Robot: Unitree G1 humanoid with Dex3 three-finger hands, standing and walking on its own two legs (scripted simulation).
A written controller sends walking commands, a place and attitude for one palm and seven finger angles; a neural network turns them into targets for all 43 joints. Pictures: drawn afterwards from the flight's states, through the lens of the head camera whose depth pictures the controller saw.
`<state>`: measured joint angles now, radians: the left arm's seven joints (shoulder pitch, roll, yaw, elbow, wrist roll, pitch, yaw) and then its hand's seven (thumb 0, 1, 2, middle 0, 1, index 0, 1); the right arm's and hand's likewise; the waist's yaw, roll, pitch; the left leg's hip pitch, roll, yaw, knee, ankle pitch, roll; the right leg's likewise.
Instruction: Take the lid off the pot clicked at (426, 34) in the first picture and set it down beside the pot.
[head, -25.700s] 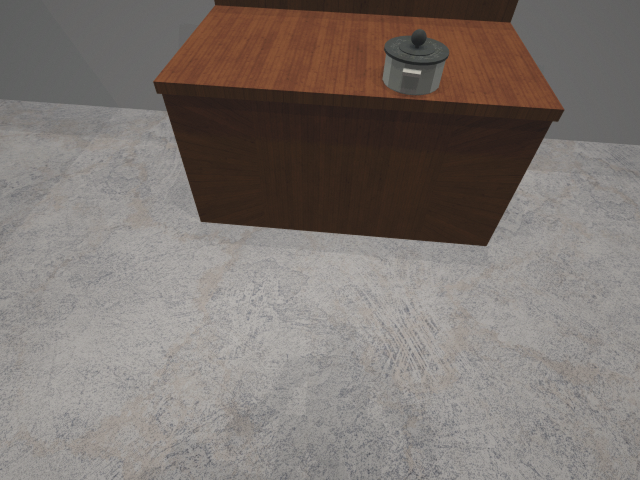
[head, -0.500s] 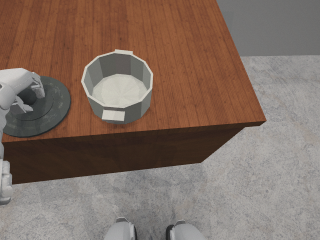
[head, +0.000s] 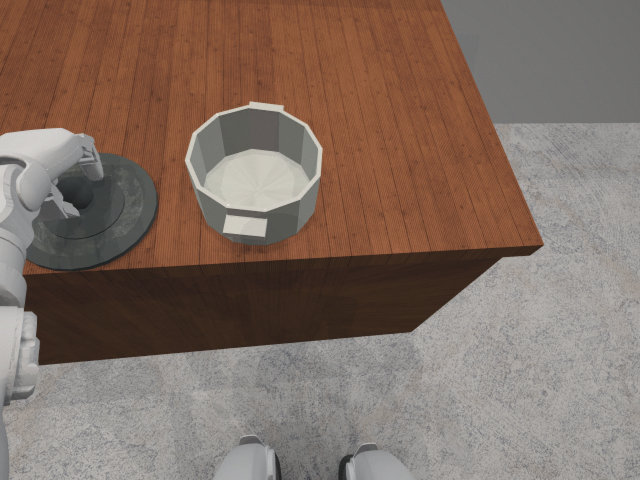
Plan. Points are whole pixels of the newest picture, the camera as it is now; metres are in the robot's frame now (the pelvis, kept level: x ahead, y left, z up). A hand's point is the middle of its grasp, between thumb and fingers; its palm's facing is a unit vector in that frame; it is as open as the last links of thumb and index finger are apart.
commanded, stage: open the fingers wide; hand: left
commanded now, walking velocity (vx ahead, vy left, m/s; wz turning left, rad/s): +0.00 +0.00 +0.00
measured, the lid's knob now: (74, 193) +0.49 +0.31 -0.02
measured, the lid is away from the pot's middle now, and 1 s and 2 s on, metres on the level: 0.25 0.25 0.25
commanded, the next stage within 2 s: raise the empty hand in 0.44 s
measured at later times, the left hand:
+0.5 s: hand (51, 197) +0.46 +0.32 +0.02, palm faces -0.47 -0.10 -0.88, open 10.9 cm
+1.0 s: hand (45, 167) +0.47 +0.30 +0.06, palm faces -0.41 -0.10 -0.90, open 11.0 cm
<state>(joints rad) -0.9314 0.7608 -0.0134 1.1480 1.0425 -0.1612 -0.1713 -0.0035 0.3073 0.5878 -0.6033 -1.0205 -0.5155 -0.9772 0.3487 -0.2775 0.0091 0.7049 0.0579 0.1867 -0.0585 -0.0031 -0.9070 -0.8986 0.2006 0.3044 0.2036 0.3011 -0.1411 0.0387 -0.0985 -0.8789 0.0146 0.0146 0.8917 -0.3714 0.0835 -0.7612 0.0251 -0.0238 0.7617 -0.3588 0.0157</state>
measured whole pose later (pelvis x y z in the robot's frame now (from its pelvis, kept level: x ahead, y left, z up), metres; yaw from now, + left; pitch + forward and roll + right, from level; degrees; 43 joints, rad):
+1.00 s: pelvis +0.01 +0.00 +0.01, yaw +0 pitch +18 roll -4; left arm -0.95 0.75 -0.02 1.14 1.02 -0.13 -0.23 0.00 0.04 0.57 -0.34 -0.92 -0.34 -0.91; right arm 0.35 -0.27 0.02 0.69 0.08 0.19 -0.05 0.00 -0.91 -0.90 0.20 0.30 0.20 0.30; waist -0.13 0.04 -0.11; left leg -0.78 0.01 0.03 0.82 -0.35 0.08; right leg -0.67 0.02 0.00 0.70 -0.34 0.03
